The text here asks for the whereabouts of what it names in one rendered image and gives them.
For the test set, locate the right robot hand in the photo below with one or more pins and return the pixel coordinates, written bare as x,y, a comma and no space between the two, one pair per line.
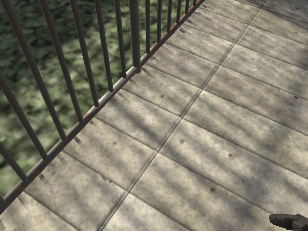
290,222

